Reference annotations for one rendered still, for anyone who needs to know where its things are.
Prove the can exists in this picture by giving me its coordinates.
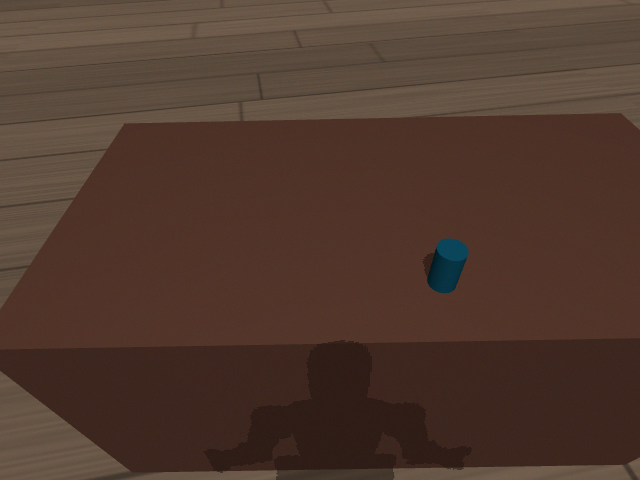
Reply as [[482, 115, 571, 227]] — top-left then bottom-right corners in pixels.
[[427, 238, 469, 293]]

